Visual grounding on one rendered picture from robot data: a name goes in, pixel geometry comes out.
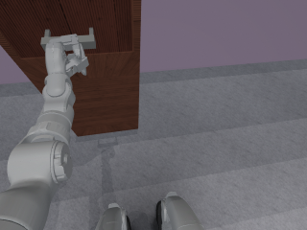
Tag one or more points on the cabinet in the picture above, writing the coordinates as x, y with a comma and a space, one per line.
107, 98

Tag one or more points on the right robot thigh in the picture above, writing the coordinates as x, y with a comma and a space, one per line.
178, 212

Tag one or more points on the robot right shin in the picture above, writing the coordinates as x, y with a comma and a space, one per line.
167, 226

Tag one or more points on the left robot upper arm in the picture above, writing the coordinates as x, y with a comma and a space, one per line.
36, 170

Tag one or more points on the left robot hand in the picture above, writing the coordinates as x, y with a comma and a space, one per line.
56, 59

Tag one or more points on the left robot forearm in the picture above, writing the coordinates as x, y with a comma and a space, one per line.
56, 117

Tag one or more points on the drawer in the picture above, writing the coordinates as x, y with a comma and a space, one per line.
23, 24

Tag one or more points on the handle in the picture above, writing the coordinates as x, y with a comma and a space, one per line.
88, 41

